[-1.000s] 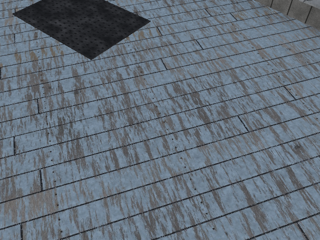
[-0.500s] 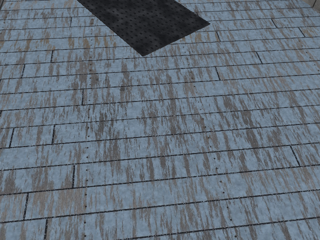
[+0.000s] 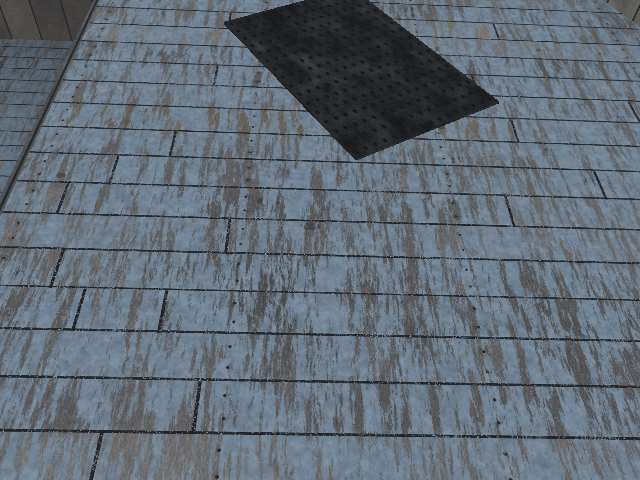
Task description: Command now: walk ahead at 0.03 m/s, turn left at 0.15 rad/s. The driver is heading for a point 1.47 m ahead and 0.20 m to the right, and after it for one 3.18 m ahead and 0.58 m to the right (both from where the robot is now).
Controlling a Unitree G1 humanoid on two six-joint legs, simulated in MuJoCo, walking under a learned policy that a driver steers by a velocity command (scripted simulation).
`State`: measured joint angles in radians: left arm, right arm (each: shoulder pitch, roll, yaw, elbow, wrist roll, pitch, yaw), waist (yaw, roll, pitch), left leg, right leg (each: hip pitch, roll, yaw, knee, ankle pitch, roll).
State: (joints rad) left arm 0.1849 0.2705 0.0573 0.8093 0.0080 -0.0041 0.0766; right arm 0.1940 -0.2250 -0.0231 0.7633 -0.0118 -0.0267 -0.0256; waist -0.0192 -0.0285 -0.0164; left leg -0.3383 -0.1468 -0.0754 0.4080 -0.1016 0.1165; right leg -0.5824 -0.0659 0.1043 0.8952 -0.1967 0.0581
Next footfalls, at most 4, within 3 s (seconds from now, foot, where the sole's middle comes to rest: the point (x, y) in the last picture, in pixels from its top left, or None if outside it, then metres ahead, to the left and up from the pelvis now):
0.20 right None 0.05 -0.16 -0.78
0.56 left None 0.27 0.13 -0.78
1.08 right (357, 424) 0.62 -0.10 -0.78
1.62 left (250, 312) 0.90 0.15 -0.78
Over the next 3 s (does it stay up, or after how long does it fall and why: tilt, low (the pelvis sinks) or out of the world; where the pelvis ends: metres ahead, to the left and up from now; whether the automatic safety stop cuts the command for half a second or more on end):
stays up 1.45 -0.15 0.01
